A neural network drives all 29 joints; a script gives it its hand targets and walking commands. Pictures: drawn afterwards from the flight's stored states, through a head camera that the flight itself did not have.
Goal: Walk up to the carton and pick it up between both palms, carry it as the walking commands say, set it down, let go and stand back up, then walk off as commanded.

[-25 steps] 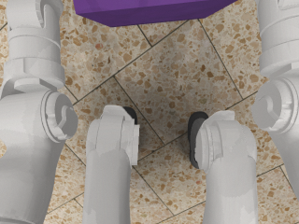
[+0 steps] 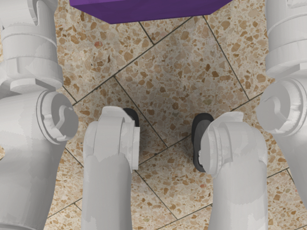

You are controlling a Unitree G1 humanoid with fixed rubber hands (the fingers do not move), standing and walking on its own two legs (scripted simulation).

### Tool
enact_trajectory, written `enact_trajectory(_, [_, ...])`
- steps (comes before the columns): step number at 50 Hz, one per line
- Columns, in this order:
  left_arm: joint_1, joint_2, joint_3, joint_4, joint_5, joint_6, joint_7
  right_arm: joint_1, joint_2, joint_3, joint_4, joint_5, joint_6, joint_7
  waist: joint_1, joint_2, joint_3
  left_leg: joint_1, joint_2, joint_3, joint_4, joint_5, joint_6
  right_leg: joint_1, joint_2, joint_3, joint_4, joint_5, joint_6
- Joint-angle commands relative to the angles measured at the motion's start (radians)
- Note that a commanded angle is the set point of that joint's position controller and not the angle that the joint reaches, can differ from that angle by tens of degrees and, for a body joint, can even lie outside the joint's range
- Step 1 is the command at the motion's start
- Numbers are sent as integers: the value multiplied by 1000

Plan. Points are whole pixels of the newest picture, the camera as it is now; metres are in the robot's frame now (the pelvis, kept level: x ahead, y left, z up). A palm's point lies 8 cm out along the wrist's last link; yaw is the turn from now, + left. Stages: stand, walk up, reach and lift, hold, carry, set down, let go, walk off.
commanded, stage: set down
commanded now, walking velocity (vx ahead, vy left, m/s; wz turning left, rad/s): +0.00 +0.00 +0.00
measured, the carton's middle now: out of the picture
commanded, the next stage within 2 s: none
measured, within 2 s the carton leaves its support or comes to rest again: neither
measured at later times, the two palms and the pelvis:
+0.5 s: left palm out of the picture +0.54 +0.23 -0.18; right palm out of the picture +0.58 -0.13 -0.18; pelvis +0.00 +0.00 +0.00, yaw +0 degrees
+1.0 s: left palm out of the picture +0.55 +0.26 -0.18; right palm out of the picture +0.58 -0.16 -0.18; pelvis -0.01 +0.00 -0.01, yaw +1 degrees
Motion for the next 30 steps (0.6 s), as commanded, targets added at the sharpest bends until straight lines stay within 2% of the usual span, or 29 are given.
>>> enact_trajectory(1, [-361,-739,-311,26,-35,24,-217,-360,747,295,26,39,39,221,39,3,-931,455,-32,107,-150,321,46,422,18,-112,-153,295,-26])
enact_trajectory(3, [-382,-721,-309,10,-37,20,-218,-313,773,298,32,37,37,222,37,-31,-900,458,-31,116,-144,321,43,413,28,-106,-179,293,-29])
enact_trajectory(4, [-353,-712,-308,35,-25,23,-210,-330,759,287,41,33,37,220,40,-12,-906,450,-33,127,-136,315,37,432,24,-98,-172,286,-37])
enact_trajectory(5, [-363,-686,-285,53,-15,31,-211,-329,767,296,60,44,46,224,57,-14,-908,423,-22,118,-149,266,44,431,14,-101,-161,258,-33])
enact_trajectory(6, [-378,-670,-271,55,-25,26,-205,-347,725,278,52,17,44,218,18,-60,-897,416,-19,103,-154,255,52,418,12,-120,-158,251,-21])
enact_trajectory(7, [-351,-695,-273,46,-8,30,-209,-334,716,282,26,23,41,215,37,-9,-909,447,-21,115,-136,293,37,421,17,-98,-166,265,-30])
enact_trajectory(8, [-357,-679,-274,52,-10,24,-206,-312,733,280,51,20,41,217,43,-33,-910,459,-23,113,-145,281,41,437,18,-100,-172,257,-28])
enact_trajectory(9, [-359,-657,-283,30,-14,21,-201,-302,721,285,60,26,37,214,34,-35,-942,460,-22,121,-150,295,30,481,16,-118,-162,293,-27])
enact_trajectory(10, [-332,-609,-277,26,-13,15,-192,-308,656,272,37,24,32,210,35,-23,-931,468,-20,121,-147,300,32,446,11,-120,-153,280,-23])
enact_trajectory(11, [-363,-626,-268,22,-15,11,-189,-321,656,271,29,25,23,205,33,-12,-946,445,-20,125,-136,285,34,467,14,-104,-157,274,-35])
enact_trajectory(12, [-329,-561,-250,56,2,9,-178,-297,599,249,58,15,25,195,32,0,-905,453,-21,127,-150,281,33,441,15,-111,-153,281,-20])
enact_trajectory(13, [-308,-556,-252,59,-9,7,-173,-328,566,243,28,14,13,187,21,-18,-932,475,-14,116,-141,277,34,460,2,-107,-161,268,-21])
enact_trajectory(14, [-308,-530,-233,40,-7,1,-168,-286,520,233,46,-4,11,174,19,-52,-938,467,-20,119,-142,302,25,491,6,-122,-159,281,-21])
enact_trajectory(15, [-288,-454,-217,62,-9,-10,-145,-304,476,234,14,16,1,158,16,-30,-967,486,-8,115,-141,285,25,501,-4,-111,-162,269,-16])
enact_trajectory(16, [-284,-395,-187,98,11,-15,-134,-294,444,232,32,11,4,144,50,-27,-975,487,-12,122,-131,298,32,507,-4,-102,-156,284,-9])
enact_trajectory(17, [-291,-321,-156,68,13,-28,-109,-273,377,210,41,-3,-3,128,32,-46,-946,458,-16,125,-141,282,33,489,3,-108,-167,255,-12])
enact_trajectory(18, [-267,-203,-165,59,11,-40,-80,-216,268,168,92,-4,-6,103,30,-29,-963,492,-10,120,-147,295,22,505,-1,-127,-143,290,-5])
enact_trajectory(19, [-230,-151,-117,115,34,-50,-56,-220,226,183,64,11,-9,86,76,-16,-974,528,-12,136,-137,331,23,504,-1,-106,-166,288,-7])
enact_trajectory(20, [-229,-12,-103,115,14,-67,-16,-220,52,159,32,21,-27,40,46,3,-1014,547,7,125,-134,321,19,538,-13,-101,-164,311,2])
enact_trajectory(21, [-228,83,-117,75,6,-88,16,-209,-20,170,26,46,-41,14,80,1,-1079,574,3,134,-134,348,12,566,-11,-112,-152,317,5])
enact_trajectory(22, [-235,133,-94,120,-17,-107,44,-219,-88,165,24,46,-59,-16,62,-17,-1071,556,0,129,-127,386,15,575,-10,-98,-161,346,9])
enact_trajectory(23, [-295,182,-104,41,-37,-135,71,-251,-81,212,-14,102,-69,-27,81,-33,-1196,600,4,124,-113,438,18,627,-13,-98,-138,419,13])
enact_trajectory(24, [-317,211,-150,52,-92,-148,94,-284,-111,218,-12,126,-85,-45,48,-24,-1284,629,10,115,-119,469,18,672,-16,-109,-113,452,18])
enact_trajectory(25, [-333,238,-137,48,-104,-163,114,-327,-154,222,-54,134,-100,-61,47,-22,-1307,651,9,125,-87,523,10,641,-16,-87,-125,484,12])
enact_trajectory(26, [-366,238,-172,39,-135,-164,124,-313,-192,208,18,137,-98,-75,28,-9,-1333,669,7,116,-99,512,6,633,-17,-103,-105,482,16])
enact_trajectory(27, [-375,258,-170,56,-162,-166,134,-339,-222,216,-34,153,-105,-85,4,-23,-1389,756,19,95,-85,566,6,632,-30,-110,-107,492,13])
enact_trajectory(28, [-375,302,-138,44,-122,-169,148,-355,-246,199,-83,185,-118,-89,54,36,-1357,733,19,91,-92,567,10,552,-23,-89,-116,469,12])
enact_trajectory(29, [-436,281,-199,41,-174,-163,151,-363,-274,202,22,188,-110,-90,11,46,-1408,775,26,86,-96,543,-2,594,-40,-104,-103,453,-2])
enact_trajectory(30, [-396,291,-206,86,-203,-162,154,-361,-243,251,15,222,-103,-88,41,2,-1405,793,27,92,-94,548,2,616,-44,-103,-111,441,-3])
